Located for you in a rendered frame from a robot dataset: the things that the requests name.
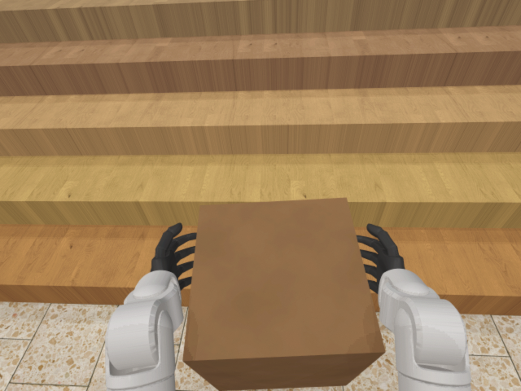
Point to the right robot hand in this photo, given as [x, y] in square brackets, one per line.
[387, 258]

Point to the right robot forearm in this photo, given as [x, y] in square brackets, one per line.
[430, 335]

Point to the left robot forearm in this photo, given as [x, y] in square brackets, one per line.
[139, 344]

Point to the carton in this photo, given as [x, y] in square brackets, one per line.
[279, 297]

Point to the left robot hand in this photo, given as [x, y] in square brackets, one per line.
[166, 258]

